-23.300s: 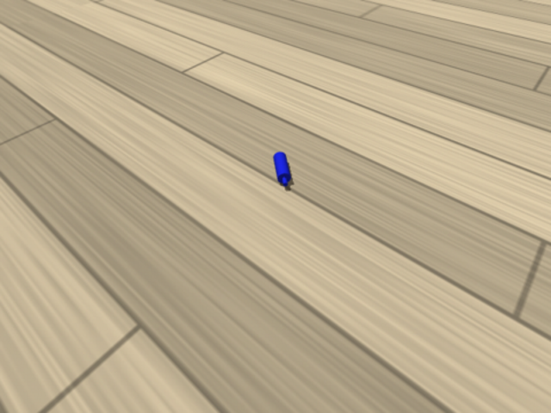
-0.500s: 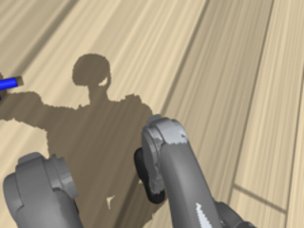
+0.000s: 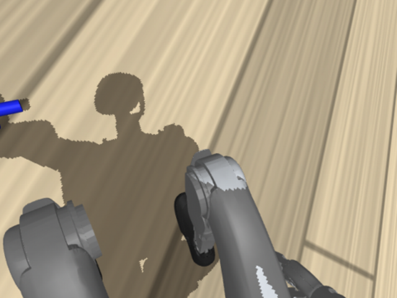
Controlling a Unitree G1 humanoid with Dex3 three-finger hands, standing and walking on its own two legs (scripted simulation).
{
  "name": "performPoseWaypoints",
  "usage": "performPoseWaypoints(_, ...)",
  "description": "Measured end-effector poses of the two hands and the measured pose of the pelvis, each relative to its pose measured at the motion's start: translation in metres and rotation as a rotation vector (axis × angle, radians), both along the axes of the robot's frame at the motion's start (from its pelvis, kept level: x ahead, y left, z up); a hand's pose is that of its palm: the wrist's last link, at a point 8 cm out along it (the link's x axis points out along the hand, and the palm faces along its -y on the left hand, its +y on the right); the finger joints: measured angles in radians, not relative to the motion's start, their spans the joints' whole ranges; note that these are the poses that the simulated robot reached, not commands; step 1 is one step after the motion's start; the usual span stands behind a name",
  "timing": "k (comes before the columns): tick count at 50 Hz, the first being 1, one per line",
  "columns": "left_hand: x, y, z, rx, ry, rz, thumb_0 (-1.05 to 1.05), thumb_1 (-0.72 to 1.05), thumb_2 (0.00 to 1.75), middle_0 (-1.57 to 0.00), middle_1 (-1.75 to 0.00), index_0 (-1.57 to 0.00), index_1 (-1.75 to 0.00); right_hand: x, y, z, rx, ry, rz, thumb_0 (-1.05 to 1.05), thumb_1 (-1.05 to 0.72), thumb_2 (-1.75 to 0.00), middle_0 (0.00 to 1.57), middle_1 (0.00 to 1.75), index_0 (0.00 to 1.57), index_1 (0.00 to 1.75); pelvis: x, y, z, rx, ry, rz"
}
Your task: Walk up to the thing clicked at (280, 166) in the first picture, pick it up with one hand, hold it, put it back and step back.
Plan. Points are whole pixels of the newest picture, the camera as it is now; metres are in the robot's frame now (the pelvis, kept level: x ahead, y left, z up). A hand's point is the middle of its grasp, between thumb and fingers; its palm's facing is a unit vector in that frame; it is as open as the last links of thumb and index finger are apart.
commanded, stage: close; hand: left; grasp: from above
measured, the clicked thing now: out of the picture +0.47 +0.34 -0.26
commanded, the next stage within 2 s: settle in 0.50 s
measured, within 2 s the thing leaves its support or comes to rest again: leaves its support in 1.00 s
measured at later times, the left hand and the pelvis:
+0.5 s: hand out of the picture +0.45 +0.36 -0.22, palm faces -0.42 -0.15 -0.90, open 10.2 cm; pelvis +0.00 +0.00 +0.00, yaw +0 degrees
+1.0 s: hand out of the picture +0.45 +0.36 -0.21, palm faces -0.40 -0.14 -0.91, open 9.9 cm; pelvis +0.00 +0.00 +0.00, yaw +0 degrees
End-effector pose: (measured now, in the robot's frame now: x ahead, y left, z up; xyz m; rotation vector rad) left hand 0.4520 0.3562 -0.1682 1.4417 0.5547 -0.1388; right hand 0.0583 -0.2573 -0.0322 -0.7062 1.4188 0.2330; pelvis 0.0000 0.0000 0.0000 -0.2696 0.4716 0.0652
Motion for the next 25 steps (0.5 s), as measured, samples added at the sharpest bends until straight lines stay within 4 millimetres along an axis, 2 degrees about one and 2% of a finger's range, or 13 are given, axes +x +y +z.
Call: performPoseWaypoints(25, 0.0033, 0.0023, 0.0025, -0.008, 0.002, 0.004, -0.01, 0.01, 0.57, -0.56, -0.7, -0.6, -0.66, -0.0037, 0.0045, -0.004, 0.004, 0.022, 0.002, 0.0, -0.9, -0.9, 0.2, 0.3, 0.2, 0.3, -0.0003, -0.0013, -0.0004, -0.001, -0.007, 0.001)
